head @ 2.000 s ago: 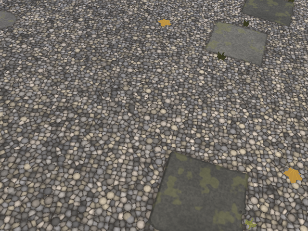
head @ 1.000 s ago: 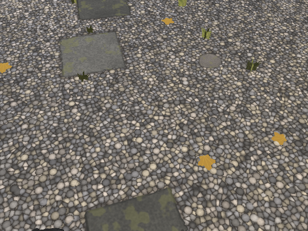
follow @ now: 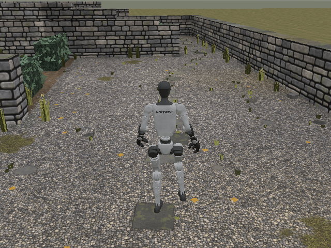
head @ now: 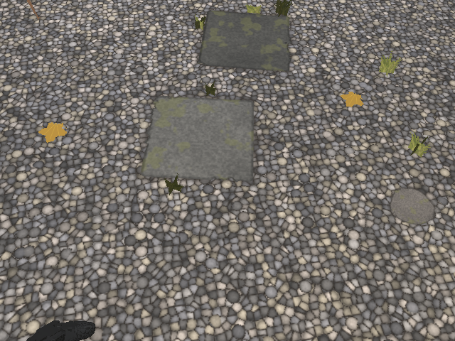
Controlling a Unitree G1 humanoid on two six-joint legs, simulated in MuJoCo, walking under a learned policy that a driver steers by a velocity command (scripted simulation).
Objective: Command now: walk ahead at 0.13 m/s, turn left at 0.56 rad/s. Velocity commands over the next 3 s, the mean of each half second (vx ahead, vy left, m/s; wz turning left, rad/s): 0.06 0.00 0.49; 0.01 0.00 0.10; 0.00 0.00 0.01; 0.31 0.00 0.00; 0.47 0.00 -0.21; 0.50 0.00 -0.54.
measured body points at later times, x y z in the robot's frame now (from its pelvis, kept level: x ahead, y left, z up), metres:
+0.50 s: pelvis +0.07 -0.02 -0.01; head +0.10 -0.01 +0.44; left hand +0.14 +0.28 -0.12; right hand +0.29 -0.24 -0.10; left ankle +0.04 +0.09 -0.74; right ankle +0.16 -0.14 -0.74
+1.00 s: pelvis +0.07 -0.02 +0.00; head +0.08 -0.02 +0.45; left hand +0.09 +0.27 -0.13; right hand +0.27 -0.22 -0.12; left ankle +0.04 +0.09 -0.74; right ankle +0.10 -0.15 -0.74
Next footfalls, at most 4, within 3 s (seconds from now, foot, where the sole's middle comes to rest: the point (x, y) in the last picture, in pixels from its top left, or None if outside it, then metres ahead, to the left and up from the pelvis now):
0.12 right None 0.20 -0.13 -0.78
0.50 left None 0.08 0.10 -0.78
0.78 right None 0.14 -0.14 -0.78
2.16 left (152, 334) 0.44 0.20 -0.78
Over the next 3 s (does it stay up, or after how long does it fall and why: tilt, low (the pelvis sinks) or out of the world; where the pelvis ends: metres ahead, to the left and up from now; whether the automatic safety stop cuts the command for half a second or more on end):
stays up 0.74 0.06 0.01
